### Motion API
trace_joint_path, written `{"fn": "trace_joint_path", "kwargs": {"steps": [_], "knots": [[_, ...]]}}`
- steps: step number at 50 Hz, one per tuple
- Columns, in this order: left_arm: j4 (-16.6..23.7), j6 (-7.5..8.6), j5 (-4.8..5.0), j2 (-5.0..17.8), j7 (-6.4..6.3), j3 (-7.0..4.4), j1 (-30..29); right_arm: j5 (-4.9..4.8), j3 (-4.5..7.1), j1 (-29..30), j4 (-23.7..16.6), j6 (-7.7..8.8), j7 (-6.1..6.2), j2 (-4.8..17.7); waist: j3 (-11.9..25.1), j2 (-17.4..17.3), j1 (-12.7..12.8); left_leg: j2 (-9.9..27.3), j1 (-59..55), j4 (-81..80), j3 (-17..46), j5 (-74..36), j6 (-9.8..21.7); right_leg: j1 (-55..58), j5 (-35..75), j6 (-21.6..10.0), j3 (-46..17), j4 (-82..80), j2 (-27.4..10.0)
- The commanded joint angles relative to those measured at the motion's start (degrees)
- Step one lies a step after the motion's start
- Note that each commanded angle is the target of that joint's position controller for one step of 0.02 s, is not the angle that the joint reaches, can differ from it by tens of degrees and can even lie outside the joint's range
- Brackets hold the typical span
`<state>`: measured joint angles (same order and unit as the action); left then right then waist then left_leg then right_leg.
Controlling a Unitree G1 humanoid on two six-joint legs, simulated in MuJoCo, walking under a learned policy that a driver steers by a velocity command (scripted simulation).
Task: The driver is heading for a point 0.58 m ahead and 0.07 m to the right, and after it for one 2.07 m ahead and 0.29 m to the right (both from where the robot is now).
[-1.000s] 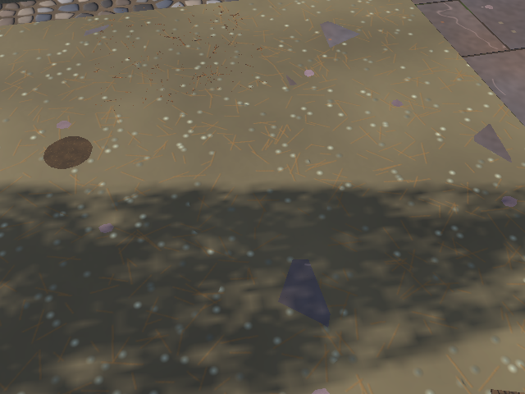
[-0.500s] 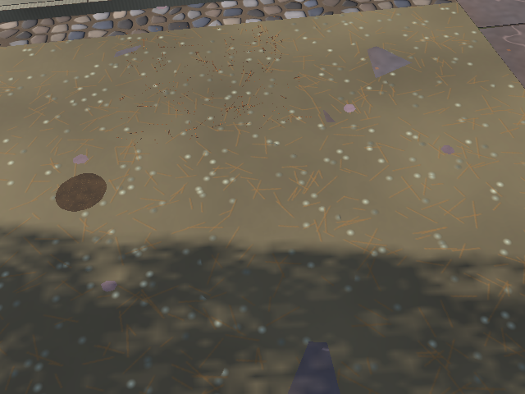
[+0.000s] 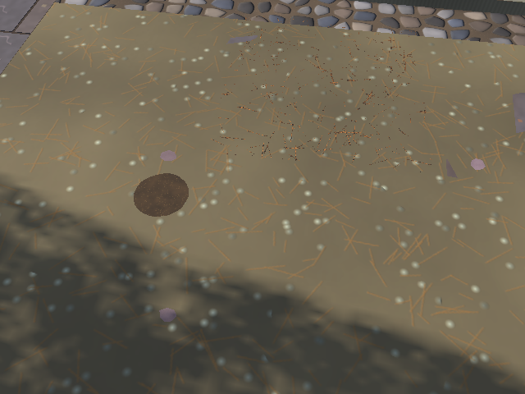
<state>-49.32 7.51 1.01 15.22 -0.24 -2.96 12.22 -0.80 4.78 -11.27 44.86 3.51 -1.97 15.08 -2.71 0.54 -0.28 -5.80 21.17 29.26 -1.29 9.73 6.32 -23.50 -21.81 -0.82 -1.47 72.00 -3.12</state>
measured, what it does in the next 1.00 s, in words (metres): walks ahead: right foot, then left foot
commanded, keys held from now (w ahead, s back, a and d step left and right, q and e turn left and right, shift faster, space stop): w+q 0.12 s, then w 0.04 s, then w+e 0.68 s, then w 0.16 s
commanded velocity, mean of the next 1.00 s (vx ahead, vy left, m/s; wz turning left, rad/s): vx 0.50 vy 0.00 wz -0.13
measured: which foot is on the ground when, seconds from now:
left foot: down 0.00-0.38, up 0.40-0.86, down 0.88-1.00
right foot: up 0.00-0.36, down 0.38-0.90, up 0.92-1.00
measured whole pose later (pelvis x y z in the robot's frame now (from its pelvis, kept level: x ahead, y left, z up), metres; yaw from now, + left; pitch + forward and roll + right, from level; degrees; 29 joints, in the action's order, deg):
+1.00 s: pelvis +0.56 -0.02 +0.00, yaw -13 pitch +2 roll +1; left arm -43.5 2.4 1.3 16.3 -0.7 -3.1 20.3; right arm 0.1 3.3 -8.3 40.0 6.9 -1.0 14.7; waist 0.7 1.9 1.5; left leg -3.3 19.8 27.0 1.2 9.4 1.8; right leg -20.1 -25.0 -2.1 -7.3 63.2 3.6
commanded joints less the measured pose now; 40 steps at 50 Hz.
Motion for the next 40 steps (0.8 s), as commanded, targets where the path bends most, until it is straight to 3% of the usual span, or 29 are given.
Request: {"fn": "trace_joint_path", "kwargs": {"steps": [1, 3, 5, 8, 10, 13, 16, 18, 19, 20, 21, 22, 23, 24, 25, 26, 29, 31, 34, 38, 40], "knots": [[5.28, 0.17, -1.23, 6.66, -0.23, -2.08, 0.55, 0.1, 0.97, -0.45, -4.4, 1.05, 0.6, 5.19, 6.25, -0.33, 1.71, 15.62, -13.16, -15.81, 22.03, -13.51, 11.77, -12.3, 3.52, 0.81, -3.46, -5.42, -4.28], [6.39, -0.85, -1.87, 5.22, -0.45, -1.86, -0.73, 0.04, 1.42, -1.8, -4.38, 1.25, 1.3, 7.16, 4.98, -0.84, 1.98, 14.45, -8.88, -16.89, 18.9, -17.78, 11.95, -11.67, 6.43, 2.72, -2.03, -11.0, -3.86], [8.25, -1.17, -2.11, 4.42, -0.72, -1.52, -5.47, -0.12, 1.85, -3.82, -4.18, 1.11, 2.1, 8.69, 3.61, -1.9, 0.65, 12.77, -6.97, -17.04, 16.6, -18.3, 10.82, -12.48, 12.9, 4.11, -1.1, -19.3, -2.64], [9.66, -0.92, -1.68, 2.73, -0.18, -0.73, -11.05, -0.46, 1.64, -6.38, -3.69, 0.59, 2.64, 8.07, 3.44, -4.5, -2.07, 10.02, -6.7, -15.71, 13.5, -13.87, 7.61, -9.34, 24.53, 3.88, -0.28, -33.28, -0.12], [9.99, -0.53, -1.1, 2.44, 0.6, -0.35, -13.28, -0.28, 1.2, -8.62, -2.59, 0.72, 2.58, 7.26, 3.44, -5.71, -4.0, 11.15, -8.23, -15.85, 13.38, -10.28, 6.7, -7.24, 30.42, 3.18, 0.59, -38.02, 0.47], [11.61, -0.08, -0.64, 4.04, 1.5, -0.47, -16.75, -0.04, 1.05, -11.1, -1.17, 0.87, 2.39, 7.7, 1.91, -6.06, -5.6, 15.1, -16.1, -13.29, 15.75, -10.75, 6.47, -11.35, 27.42, 0.58, 0.27, -40.89, 0.15], [12.7, 0.32, -0.38, 5.29, 2.46, -0.64, -16.53, 0.37, 1.34, -11.51, -0.3, 0.43, 2.73, 8.98, 1.33, -6.51, -4.61, 18.53, -24.24, -10.01, 16.25, -19.55, 5.08, -13.89, 18.99, -2.87, 0.79, -42.52, 0.73], [10.77, 0.29, -0.39, 7.05, 2.63, -1.62, -8.56, 0.46, 1.35, -8.65, -0.83, 0.08, 2.92, 9.68, 5.87, -6.86, 0.07, 16.42, -24.49, -2.04, 12.28, -38.45, 3.18, -2.37, 17.65, -5.58, 3.74, -44.55, 4.13], [8.54, 0.16, -0.73, 9.1, 2.52, -2.61, -0.32, 0.72, 0.92, -7.44, -1.47, -0.01, 2.99, 9.04, 11.43, -5.28, 3.95, 13.6, -21.02, 7.93, 9.36, -42.36, 1.68, 9.84, 21.03, -7.85, 2.01, -44.18, 3.45], [7.48, -0.05, -1.15, 12.89, 2.47, -3.44, 8.66, 1.89, -0.07, -9.01, -2.78, 0.3, 3.12, 6.94, 19.25, 2.59, 5.96, 9.17, -8.65, 25.46, 6.3, -25.9, -0.64, 27.02, 24.5, -13.12, -12.46, -43.27, -6.55], [6.18, -0.49, -0.66, 14.74, 2.98, -4.08, 11.45, 1.29, -1.29, -15.19, -2.74, 1.47, 2.45, 2.66, 22.43, 18.03, 3.04, 0.37, 13.62, 42.16, 4.82, 17.36, -4.75, 43.29, 12.83, -21.13, -38.23, -50.36, -16.0], [6.49, -0.87, 0.69, 9.96, 2.9, -2.94, 10.92, 0.48, -0.88, -11.33, -3.21, 2.57, 1.94, 7.06, 18.64, 12.06, 4.95, 3.34, 21.75, 46.99, 9.89, 20.08, -4.1, 43.2, 1.05, -18.99, -42.2, -54.34, -15.41], [7.8, -1.34, 0.25, 8.09, 2.49, -2.39, 6.89, -0.53, -0.48, -4.83, -4.94, 3.36, 1.53, 8.68, 10.44, 6.72, 5.22, 5.72, 24.72, 46.34, 9.12, 14.74, -3.8, 35.69, 2.72, -16.6, -35.0, -55.52, -13.74], [8.84, -1.73, -0.51, 7.8, 2.37, -2.14, 4.31, 0.14, -0.68, -1.48, -5.68, 3.86, 1.58, 8.05, 6.67, 0.72, 4.15, 7.48, 23.17, 43.26, 8.02, 11.26, -3.79, 28.31, 9.0, -15.62, -29.67, -56.44, -11.54], [9.42, -1.91, -0.7, 7.25, 2.3, -1.94, 2.92, 1.25, -0.42, -0.73, -6.13, 4.05, 1.72, 7.67, 4.78, -1.61, 2.48, 8.91, 21.09, 38.94, 7.61, 9.03, -4.33, 23.27, 15.25, -15.35, -26.52, -57.29, -9.81], [9.83, -1.92, -1.02, 6.89, 2.15, -1.71, 2.31, 1.77, -0.25, -1.5, -6.46, 3.87, 1.84, 7.22, 5.3, -0.35, 0.87, 9.92, 17.86, 35.88, 7.53, 7.81, -4.88, 20.44, 19.85, -15.16, -24.17, -58.11, -8.19], [10.05, -1.99, -0.39, 7.55, 1.53, -1.99, 3.0, 1.88, -0.39, -1.89, -7.06, 2.7, 2.43, 5.58, 5.33, 2.73, -0.34, 9.99, 15.71, 28.49, 5.75, 6.84, -7.36, 15.63, 26.49, -15.69, -19.44, -59.45, -6.0], [9.7, -2.25, -0.12, 9.16, 0.76, -2.57, 4.6, 1.87, -0.75, 1.95, -8.26, 2.26, 2.8, 4.67, 4.24, 2.83, 0.59, 9.32, 15.97, 21.5, 5.04, 1.54, -8.81, 13.19, 27.35, -15.15, -17.24, -60.0, -4.9], [8.93, -3.06, 0.36, 9.48, -0.1, -2.77, 7.29, 1.63, -1.26, 8.15, -9.5, 2.58, 2.53, 3.35, 3.72, 3.82, 2.81, 7.36, 12.51, 10.19, 5.04, -9.09, -9.42, 10.94, 24.91, -12.48, -15.1, -59.03, -2.41], [8.0, -4.08, 0.71, 9.28, -0.55, -2.8, 10.85, 0.72, -1.2, 14.31, -11.1, 3.49, 1.55, 3.89, 3.38, 4.78, 4.88, 4.8, 8.49, 2.01, 5.42, -12.65, -9.06, 12.47, 21.09, -11.18, -18.28, -55.98, -2.8], [8.01, -4.6, 0.79, 9.14, -0.77, -2.86, 11.24, 0.47, -0.76, 15.35, -11.67, 4.05, 1.12, 5.03, 3.23, 5.15, 4.58, 4.17, 7.01, -1.35, 6.32, -9.86, -8.35, 15.3, 19.05, -10.72, -21.77, -53.57, -3.75]]}}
